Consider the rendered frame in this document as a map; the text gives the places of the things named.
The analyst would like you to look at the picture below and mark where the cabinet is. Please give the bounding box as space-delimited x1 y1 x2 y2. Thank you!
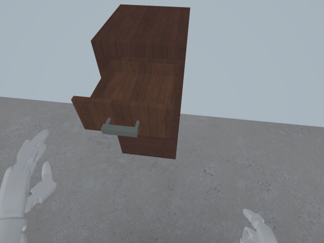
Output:
91 5 190 159

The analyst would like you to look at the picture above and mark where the left robot forearm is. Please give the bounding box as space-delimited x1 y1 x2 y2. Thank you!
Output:
0 217 28 243

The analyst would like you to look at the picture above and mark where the handle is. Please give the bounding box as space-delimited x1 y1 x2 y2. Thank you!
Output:
101 118 140 137

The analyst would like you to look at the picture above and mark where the robot left hand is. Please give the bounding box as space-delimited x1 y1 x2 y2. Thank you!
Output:
0 129 57 218

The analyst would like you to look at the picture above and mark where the drawer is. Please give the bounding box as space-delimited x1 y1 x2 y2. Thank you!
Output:
71 60 179 138

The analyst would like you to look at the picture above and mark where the robot right hand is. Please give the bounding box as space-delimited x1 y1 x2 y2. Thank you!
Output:
240 209 278 243

